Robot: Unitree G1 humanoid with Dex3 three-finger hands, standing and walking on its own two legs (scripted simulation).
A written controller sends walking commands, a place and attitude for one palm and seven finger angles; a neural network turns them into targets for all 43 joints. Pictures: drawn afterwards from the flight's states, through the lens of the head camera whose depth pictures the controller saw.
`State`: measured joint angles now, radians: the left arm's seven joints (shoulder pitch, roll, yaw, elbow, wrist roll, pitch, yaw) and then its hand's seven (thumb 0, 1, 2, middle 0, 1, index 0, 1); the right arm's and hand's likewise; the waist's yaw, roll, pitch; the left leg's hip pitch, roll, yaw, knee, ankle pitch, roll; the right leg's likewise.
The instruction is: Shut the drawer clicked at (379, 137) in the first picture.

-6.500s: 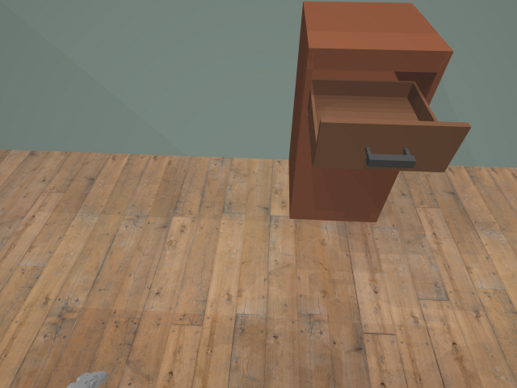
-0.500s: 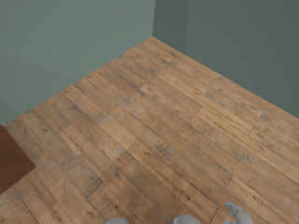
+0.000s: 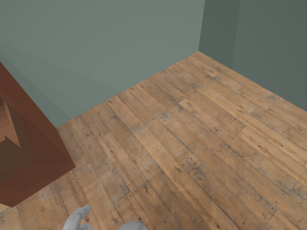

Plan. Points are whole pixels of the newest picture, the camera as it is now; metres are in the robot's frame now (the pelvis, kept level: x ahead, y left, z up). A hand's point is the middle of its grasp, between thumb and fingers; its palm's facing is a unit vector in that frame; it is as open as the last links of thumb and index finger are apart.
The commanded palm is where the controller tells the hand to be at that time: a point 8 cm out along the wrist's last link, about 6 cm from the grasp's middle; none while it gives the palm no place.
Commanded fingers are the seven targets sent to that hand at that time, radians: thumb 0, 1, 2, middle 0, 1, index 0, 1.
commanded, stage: turn to face it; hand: left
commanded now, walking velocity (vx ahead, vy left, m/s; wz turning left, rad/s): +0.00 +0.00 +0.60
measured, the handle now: out of the picture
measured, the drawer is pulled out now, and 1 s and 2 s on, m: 0.28 0.28 0.28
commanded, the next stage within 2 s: take the last steps up to it in 0.96 s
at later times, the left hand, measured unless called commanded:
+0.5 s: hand out of the picture -0.04 +0.28 -0.18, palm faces +0.36 -0.90 -0.26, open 7.4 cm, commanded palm none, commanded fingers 0.00 0.90 0.90 -0.20 -0.30 -0.20 -0.30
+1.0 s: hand out of the picture +0.00 +0.23 -0.14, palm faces +0.54 -0.79 -0.29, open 7.4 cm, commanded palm none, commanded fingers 0.00 0.90 0.90 -0.20 -0.30 -0.20 -0.30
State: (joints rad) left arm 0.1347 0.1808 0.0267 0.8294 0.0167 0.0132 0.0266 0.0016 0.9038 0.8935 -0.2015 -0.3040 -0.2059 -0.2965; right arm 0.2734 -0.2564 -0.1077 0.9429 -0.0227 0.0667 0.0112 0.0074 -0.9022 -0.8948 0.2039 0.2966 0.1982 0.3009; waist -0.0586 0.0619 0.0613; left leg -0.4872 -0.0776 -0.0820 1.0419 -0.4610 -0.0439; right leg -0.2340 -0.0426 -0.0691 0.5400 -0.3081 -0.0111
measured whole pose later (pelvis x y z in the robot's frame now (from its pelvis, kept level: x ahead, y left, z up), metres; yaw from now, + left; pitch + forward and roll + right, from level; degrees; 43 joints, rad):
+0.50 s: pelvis +0.00 +0.06 +0.00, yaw +18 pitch +0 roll -1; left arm 0.24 0.29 0.08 0.94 0.02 0.07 0.02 0.01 0.91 0.89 -0.20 -0.30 -0.20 -0.30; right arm 0.13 -0.22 -0.06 0.87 -0.02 0.01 0.01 0.00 -0.90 -0.89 0.20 0.30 0.20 0.30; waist 0.03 -0.06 0.09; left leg -0.29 0.00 0.03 0.58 -0.29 0.04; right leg -0.47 -0.13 -0.06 1.16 -0.47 0.10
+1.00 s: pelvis +0.02 +0.01 +0.00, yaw +33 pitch -2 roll +2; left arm 0.21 0.16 0.03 0.88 0.02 0.01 0.03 0.00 0.90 0.89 -0.20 -0.30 -0.21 -0.30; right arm 0.26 -0.25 -0.09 0.96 -0.03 0.07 0.01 0.01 -0.90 -0.89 0.20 0.30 0.20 0.30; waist -0.03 0.07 0.04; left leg -0.48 -0.04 -0.06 1.13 -0.41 -0.04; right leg -0.21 -0.05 -0.11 0.52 -0.29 -0.03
